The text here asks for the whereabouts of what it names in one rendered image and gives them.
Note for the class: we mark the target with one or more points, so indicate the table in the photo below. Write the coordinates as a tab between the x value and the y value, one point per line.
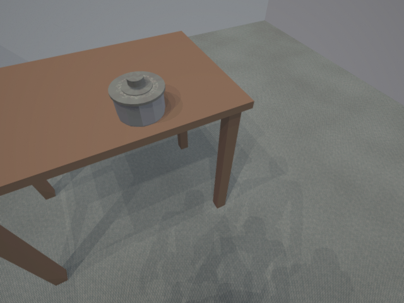
56	116

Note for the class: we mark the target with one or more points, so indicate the pot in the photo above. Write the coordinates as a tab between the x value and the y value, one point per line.
140	116

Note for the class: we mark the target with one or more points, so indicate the lid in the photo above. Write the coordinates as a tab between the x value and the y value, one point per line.
122	94

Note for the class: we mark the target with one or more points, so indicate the knob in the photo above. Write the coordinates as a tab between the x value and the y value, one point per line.
135	79

